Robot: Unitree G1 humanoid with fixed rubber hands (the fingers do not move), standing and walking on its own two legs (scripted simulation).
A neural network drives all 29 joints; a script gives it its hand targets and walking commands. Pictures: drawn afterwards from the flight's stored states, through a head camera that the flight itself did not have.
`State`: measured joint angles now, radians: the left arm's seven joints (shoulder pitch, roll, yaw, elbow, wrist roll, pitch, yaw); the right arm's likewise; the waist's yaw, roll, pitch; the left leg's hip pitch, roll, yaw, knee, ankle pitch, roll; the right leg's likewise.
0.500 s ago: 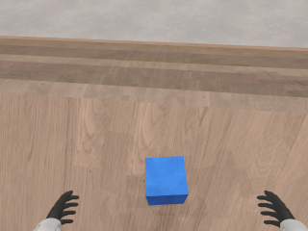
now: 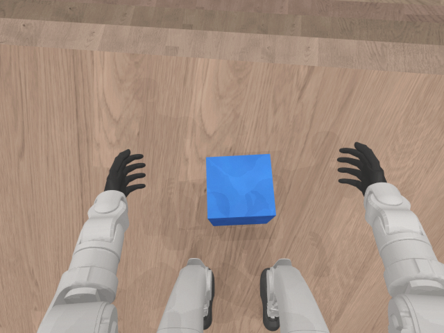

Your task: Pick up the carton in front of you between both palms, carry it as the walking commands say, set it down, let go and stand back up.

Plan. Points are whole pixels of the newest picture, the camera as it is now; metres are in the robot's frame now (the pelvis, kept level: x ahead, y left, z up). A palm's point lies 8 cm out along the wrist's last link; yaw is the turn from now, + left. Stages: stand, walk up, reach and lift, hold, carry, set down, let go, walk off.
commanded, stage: reach and lift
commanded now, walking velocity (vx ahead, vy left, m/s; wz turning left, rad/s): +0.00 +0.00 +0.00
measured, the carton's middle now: (239, 193) +0.45 +0.00 -0.56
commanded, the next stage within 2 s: none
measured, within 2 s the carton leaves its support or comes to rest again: neither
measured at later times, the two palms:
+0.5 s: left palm (160, 157) +0.46 +0.19 -0.19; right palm (324, 148) +0.48 -0.19 -0.19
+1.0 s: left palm (178, 186) +0.45 +0.19 -0.42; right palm (300, 181) +0.46 -0.19 -0.42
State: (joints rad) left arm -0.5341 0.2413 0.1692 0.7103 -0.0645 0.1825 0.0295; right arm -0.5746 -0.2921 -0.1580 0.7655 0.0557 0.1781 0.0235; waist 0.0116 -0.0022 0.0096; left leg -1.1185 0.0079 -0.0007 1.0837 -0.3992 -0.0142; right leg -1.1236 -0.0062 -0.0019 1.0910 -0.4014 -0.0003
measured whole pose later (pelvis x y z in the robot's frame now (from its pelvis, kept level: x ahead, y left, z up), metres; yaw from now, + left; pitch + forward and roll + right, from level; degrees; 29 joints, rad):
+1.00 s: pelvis -0.06 +0.00 -0.27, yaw +1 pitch +43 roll +1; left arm -1.22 0.29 0.15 0.97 -0.21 0.07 0.15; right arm -1.27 -0.38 -0.09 1.04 0.21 0.06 -0.09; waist 0.01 0.00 0.14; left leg -2.24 -0.01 -0.01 2.00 -0.52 -0.02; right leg -2.25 0.00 0.02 2.01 -0.52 0.00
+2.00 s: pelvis -0.07 +0.00 -0.32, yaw +1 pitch +38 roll +1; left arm -1.44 0.24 0.13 1.18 -0.21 0.03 0.20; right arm -1.49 -0.32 -0.01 1.24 0.21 0.03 -0.14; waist 0.00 0.04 0.31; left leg -2.31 -0.02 -0.01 2.16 -0.51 -0.03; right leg -2.32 -0.01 0.02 2.18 -0.52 0.01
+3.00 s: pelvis -0.03 +0.01 -0.11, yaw -2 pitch +35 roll +1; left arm -0.72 -0.08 0.39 0.61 0.14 0.35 0.10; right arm -0.74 0.03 -0.35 0.64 -0.16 0.36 -0.05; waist 0.00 0.01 -0.24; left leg -1.62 -0.06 -0.05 1.53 -0.52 -0.03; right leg -1.64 0.04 0.05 1.52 -0.49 0.02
